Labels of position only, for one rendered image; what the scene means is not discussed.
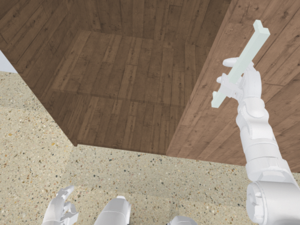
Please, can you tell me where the left robot hand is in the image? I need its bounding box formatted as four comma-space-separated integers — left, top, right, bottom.
42, 185, 79, 225

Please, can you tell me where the robot right forearm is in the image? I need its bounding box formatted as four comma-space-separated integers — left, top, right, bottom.
236, 97, 300, 190

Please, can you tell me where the wardrobe door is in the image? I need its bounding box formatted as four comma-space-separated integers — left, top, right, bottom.
166, 0, 300, 173

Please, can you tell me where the robot left thigh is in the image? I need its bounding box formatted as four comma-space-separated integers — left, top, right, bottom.
94, 198, 131, 225

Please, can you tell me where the robot right thigh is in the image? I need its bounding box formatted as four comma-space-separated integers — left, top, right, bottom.
167, 216, 198, 225

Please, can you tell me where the robot thigh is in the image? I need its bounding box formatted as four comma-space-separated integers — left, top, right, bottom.
167, 216, 198, 225
94, 198, 131, 225

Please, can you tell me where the right robot upper arm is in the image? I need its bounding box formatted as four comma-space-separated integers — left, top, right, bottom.
246, 180, 300, 225

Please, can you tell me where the handle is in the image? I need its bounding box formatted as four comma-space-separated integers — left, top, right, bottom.
211, 20, 270, 108

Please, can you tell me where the right robot hand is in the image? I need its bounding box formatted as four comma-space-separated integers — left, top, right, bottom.
217, 57, 262, 103

